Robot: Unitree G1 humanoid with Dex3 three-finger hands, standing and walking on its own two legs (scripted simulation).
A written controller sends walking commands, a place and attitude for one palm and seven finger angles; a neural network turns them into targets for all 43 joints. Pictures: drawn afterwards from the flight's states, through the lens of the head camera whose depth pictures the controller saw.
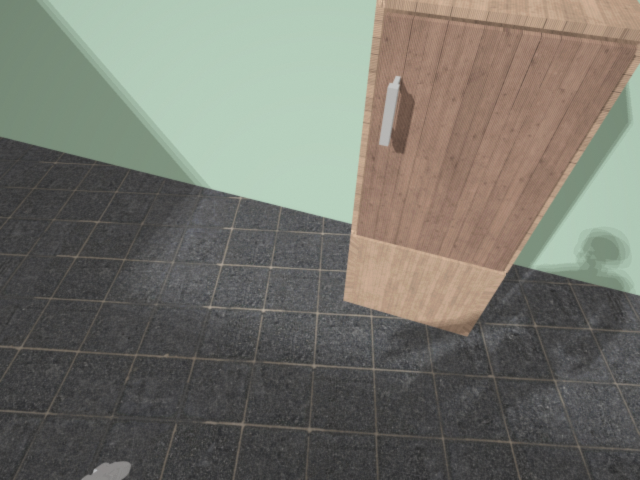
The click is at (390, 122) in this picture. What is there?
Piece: cupboard door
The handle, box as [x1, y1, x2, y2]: [379, 76, 400, 145]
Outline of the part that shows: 399,76 396,76 393,82 389,83 387,88 379,144 387,145 389,141 399,86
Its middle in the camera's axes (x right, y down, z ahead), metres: +0.14 -0.26 +0.80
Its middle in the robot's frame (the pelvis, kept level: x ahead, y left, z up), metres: +0.79 -0.10 +0.06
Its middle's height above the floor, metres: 0.83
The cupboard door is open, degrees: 0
